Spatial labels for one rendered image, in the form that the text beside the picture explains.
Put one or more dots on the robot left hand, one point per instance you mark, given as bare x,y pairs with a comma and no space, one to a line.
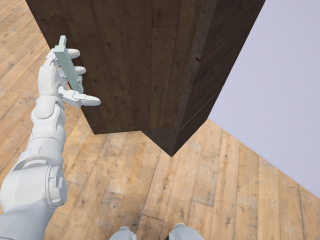
51,81

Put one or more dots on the robot right thigh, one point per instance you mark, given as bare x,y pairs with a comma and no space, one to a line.
184,233

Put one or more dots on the robot left upper arm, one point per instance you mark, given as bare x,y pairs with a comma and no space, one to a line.
29,199

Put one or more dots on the handle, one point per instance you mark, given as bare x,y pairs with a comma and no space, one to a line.
67,66

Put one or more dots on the robot right shin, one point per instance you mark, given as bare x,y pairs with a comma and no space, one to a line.
179,225

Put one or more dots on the left robot forearm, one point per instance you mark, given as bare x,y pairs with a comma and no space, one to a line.
47,139

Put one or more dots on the cupboard door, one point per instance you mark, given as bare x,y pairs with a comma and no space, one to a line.
136,54

